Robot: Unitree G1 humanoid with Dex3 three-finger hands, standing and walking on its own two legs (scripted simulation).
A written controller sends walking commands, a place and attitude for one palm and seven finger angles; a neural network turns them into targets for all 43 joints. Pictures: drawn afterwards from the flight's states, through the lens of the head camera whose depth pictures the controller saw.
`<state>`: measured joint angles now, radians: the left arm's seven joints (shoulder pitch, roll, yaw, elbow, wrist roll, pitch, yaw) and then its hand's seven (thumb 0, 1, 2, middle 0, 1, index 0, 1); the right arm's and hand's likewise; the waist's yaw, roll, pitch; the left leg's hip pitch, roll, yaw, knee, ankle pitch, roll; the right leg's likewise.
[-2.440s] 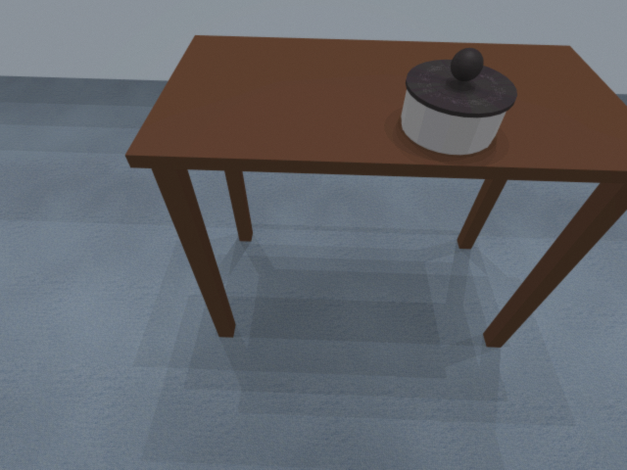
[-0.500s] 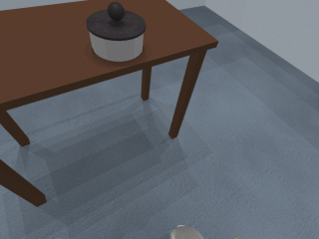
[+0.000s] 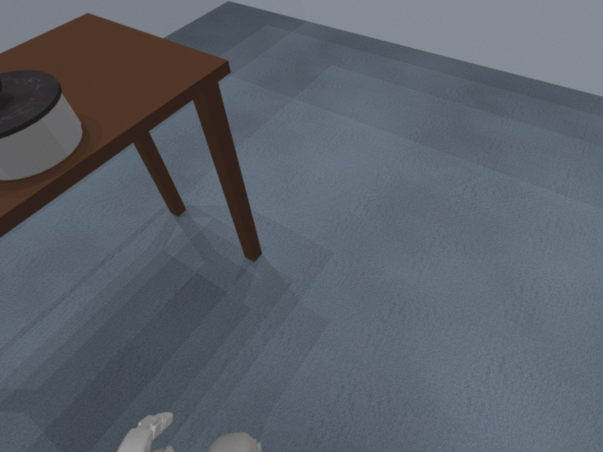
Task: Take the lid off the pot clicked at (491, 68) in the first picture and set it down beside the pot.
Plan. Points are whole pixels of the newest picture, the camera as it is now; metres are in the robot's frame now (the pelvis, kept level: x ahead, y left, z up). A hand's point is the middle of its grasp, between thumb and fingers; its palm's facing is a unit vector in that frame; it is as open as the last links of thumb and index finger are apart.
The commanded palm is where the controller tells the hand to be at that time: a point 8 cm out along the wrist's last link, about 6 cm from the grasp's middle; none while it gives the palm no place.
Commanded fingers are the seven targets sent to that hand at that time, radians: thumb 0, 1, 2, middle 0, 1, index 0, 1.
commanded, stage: walk to a spot facing it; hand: left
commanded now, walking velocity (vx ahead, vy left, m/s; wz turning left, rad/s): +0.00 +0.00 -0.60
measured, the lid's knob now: out of the picture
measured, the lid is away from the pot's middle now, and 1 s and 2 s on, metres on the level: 0.00 0.00 0.00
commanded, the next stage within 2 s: turn to face it in 1.24 s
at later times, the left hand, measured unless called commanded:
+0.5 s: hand out of the picture +0.08 +0.22 -0.17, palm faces -0.15 -0.97 -0.20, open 7.4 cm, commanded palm none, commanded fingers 0.00 0.90 0.90 -0.20 -0.30 -0.20 -0.30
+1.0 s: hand (322, 299) +0.40 -0.02 -0.18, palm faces -0.63 -0.75 -0.20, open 7.4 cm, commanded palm none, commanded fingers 0.00 0.90 0.90 -0.20 -0.30 -0.20 -0.30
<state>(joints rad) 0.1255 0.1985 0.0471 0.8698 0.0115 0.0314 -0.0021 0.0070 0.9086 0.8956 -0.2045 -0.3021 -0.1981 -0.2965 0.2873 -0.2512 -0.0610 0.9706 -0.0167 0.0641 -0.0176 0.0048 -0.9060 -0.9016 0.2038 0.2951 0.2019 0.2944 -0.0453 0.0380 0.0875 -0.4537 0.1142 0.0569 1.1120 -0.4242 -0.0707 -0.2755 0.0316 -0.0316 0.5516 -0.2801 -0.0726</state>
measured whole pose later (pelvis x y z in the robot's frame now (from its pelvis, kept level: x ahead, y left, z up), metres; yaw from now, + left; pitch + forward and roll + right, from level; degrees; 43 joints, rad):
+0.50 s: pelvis +0.03 +0.03 +0.00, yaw -16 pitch +2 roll +0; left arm 0.35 0.23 0.08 0.93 0.02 0.04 -0.02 0.01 0.91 0.90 -0.21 -0.30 -0.20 -0.30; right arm 0.12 -0.20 -0.04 0.85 -0.01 -0.01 -0.02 0.00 -0.90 -0.90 0.21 0.30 0.20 0.29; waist 0.07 -0.04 0.02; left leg -0.23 -0.02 -0.02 0.49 -0.34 -0.01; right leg -0.33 0.15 0.20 0.60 -0.34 -0.04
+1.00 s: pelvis +0.16 -0.08 -0.03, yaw -36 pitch -1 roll +0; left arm 0.05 0.24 0.05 0.88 0.02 -0.03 -0.05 0.01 0.91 0.90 -0.20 -0.30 -0.19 -0.30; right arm 0.50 -0.18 -0.02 1.06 0.00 -0.02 -0.02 0.00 -0.90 -0.90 0.21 0.30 0.20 0.29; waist -0.04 -0.02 0.15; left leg -0.06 0.13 0.19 0.99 -0.54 -0.05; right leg -0.50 0.03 -0.16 0.69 -0.16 -0.14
